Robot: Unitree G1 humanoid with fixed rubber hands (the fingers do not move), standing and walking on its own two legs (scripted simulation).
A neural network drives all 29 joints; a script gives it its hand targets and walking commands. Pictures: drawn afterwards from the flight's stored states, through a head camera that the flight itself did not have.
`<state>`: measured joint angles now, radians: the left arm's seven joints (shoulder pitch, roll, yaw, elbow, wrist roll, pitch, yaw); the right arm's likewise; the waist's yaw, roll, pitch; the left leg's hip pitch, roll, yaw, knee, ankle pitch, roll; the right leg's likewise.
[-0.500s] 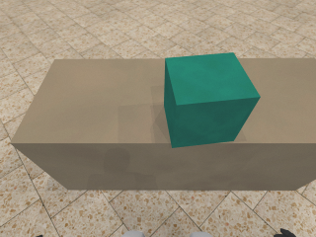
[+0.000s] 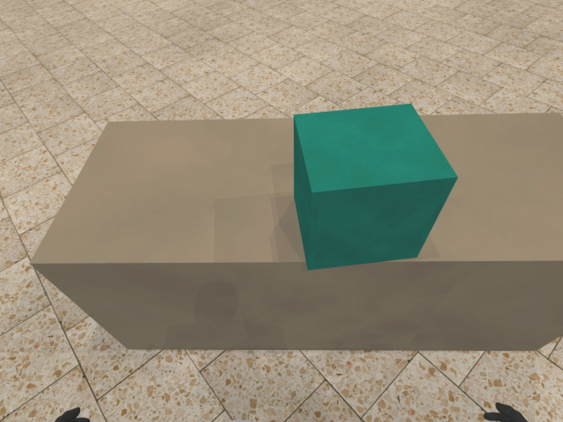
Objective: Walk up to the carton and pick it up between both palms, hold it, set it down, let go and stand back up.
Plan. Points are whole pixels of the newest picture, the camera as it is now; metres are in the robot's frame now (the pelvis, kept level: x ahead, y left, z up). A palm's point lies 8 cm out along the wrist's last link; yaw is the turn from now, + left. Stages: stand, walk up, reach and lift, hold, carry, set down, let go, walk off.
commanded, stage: walk up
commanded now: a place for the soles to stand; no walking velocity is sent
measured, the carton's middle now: (358, 189) +0.55 -0.13 -0.05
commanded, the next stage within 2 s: none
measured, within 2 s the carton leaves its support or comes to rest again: neither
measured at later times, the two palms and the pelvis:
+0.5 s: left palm out of the picture +0.13 +0.19 -0.12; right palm out of the picture +0.07 -0.47 -0.08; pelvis +0.03 -0.12 -0.02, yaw -3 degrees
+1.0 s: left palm (271, 397) +0.17 +0.04 -0.07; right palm out of the picture +0.08 -0.62 -0.15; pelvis +0.06 -0.29 -0.02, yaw -1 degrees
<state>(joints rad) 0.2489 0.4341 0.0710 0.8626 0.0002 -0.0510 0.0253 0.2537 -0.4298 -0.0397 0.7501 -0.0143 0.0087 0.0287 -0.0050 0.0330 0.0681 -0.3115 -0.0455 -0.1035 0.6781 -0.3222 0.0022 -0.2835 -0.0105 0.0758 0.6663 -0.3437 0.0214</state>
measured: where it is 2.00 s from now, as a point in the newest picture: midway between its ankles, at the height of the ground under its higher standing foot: outside the picture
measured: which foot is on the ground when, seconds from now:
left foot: down 0.00-0.52, up 0.54-0.86, down 0.88-0.98, up 1.00-1.00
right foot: down 0.00-0.18, up 0.20-0.50, down 0.52-0.84, up 0.86-0.96, down 0.98-1.00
